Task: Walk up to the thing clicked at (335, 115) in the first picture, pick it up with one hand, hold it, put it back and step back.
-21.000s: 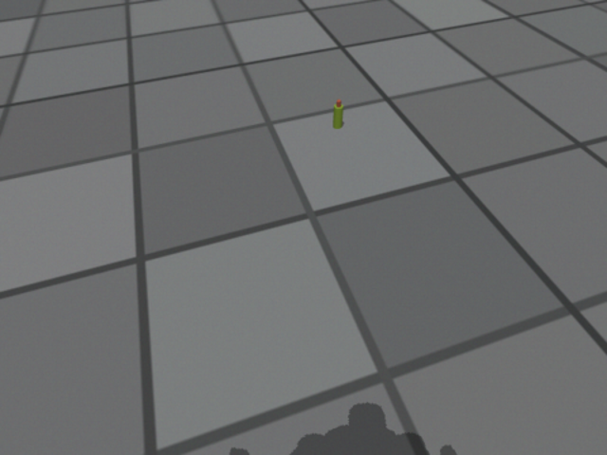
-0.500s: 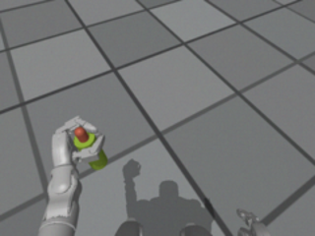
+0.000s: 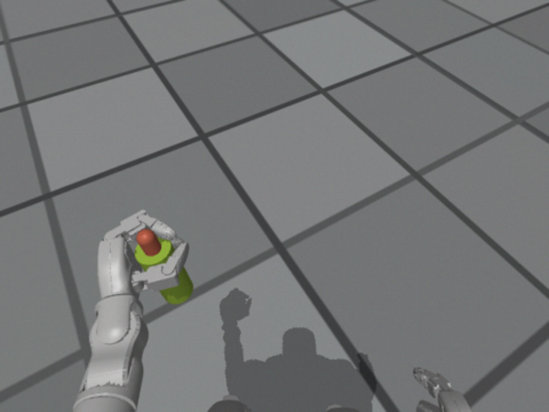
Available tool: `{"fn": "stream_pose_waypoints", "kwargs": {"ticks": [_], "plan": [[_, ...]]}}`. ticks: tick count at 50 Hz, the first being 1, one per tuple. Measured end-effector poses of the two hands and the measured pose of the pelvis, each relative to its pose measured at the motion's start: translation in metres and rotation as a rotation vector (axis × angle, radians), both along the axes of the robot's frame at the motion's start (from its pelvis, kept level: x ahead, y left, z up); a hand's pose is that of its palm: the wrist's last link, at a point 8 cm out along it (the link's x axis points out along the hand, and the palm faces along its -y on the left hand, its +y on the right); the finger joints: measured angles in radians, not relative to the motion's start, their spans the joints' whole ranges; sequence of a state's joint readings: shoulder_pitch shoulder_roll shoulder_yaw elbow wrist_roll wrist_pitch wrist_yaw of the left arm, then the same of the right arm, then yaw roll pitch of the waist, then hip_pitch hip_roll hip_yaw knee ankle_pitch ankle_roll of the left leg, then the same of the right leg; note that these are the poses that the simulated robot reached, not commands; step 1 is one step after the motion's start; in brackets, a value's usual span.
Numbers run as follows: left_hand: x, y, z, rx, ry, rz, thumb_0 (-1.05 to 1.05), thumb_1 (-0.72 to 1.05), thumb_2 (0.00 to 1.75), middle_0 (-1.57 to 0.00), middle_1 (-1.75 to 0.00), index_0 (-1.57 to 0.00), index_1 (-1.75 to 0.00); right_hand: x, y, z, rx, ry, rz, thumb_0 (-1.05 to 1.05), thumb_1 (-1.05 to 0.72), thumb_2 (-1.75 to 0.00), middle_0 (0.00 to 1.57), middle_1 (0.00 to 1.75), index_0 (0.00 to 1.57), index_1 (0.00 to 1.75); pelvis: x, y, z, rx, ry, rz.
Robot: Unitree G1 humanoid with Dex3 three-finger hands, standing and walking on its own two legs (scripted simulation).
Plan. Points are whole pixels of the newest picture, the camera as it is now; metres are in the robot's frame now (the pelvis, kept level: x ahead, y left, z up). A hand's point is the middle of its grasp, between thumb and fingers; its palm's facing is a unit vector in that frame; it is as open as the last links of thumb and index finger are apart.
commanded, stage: hold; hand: left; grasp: from the side
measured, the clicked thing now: (162, 265) +0.34 +0.18 +0.00
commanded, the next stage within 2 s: none
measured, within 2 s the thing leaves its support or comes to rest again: neither
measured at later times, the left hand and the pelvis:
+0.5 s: hand (160, 255) +0.32 +0.17 +0.05, palm faces +0.21 -0.98 -0.03, open 5.5 cm; pelvis +0.00 +0.00 +0.01, yaw +0 degrees
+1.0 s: hand (157, 260) +0.32 +0.17 +0.05, palm faces +0.21 -0.98 -0.03, open 5.5 cm; pelvis -0.01 +0.00 +0.01, yaw +0 degrees
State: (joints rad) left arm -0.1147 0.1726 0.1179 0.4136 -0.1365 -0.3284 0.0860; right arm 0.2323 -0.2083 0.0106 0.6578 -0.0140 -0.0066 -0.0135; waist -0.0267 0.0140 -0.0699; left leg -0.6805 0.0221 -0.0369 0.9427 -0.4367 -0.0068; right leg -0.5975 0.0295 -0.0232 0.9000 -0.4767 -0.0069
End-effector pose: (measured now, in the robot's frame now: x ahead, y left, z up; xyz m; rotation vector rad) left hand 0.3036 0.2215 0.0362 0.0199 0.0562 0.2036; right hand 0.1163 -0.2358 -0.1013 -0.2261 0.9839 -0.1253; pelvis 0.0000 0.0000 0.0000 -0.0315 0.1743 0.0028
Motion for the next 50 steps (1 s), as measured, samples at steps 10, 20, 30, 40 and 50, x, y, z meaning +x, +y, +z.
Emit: {"fn": "stream_pose_waypoints", "kwargs": {"ticks": [10, 20, 30, 40, 50], "plan": [[-0.005, -0.002, 0.005, 0.002, -0.005, 0.007, 0.02, 0.07, 1.01, -0.87, -1.05, -1.09, -1.18, -0.001, -0.002, 0.006, -0.002, -0.008, -0.003, 0.01, -0.92, -0.90, 0.20, 0.30, 0.20, 0.30, -0.002, -0.001, 0.004, 0.004, -0.020, -0.002], [-0.011, -0.002, 0.014, 0.013, -0.011, 0.009, 0.02, 0.08, 1.00, -0.87, -1.05, -1.09, -1.18, 0.001, 0.000, 0.010, 0.004, -0.027, -0.001, 0.01, -0.92, -0.90, 0.20, 0.30, 0.20, 0.30, -0.003, 0.000, 0.008, 0.006, -0.038, 0.000], [-0.011, -0.005, 0.016, 0.003, -0.003, 0.000, 0.02, 0.08, 0.99, -0.87, -1.05, -1.09, -1.18, 0.005, 0.002, 0.014, 0.007, -0.050, 0.001, 0.01, -0.92, -0.90, 0.20, 0.30, 0.20, 0.30, -0.003, 0.001, 0.010, 0.006, -0.051, -0.001], [-0.015, -0.002, 0.015, -0.003, -0.011, 0.014, 0.02, 0.08, 1.00, -0.87, -1.05, -1.09, -1.18, 0.000, 0.002, 0.015, 0.003, -0.043, 0.004, 0.01, -0.92, -0.90, 0.20, 0.30, 0.20, 0.30, -0.007, 0.001, 0.011, 0.007, -0.055, -0.003], [-0.019, 0.000, 0.019, 0.011, -0.019, 0.007, 0.02, 0.08, 1.00, -0.87, -1.05, -1.09, -1.18, -0.005, 0.002, 0.014, 0.009, -0.043, 0.000, 0.01, -0.92, -0.90, 0.20, 0.30, 0.20, 0.30, -0.010, 0.002, 0.011, 0.007, -0.064, -0.003]]}}
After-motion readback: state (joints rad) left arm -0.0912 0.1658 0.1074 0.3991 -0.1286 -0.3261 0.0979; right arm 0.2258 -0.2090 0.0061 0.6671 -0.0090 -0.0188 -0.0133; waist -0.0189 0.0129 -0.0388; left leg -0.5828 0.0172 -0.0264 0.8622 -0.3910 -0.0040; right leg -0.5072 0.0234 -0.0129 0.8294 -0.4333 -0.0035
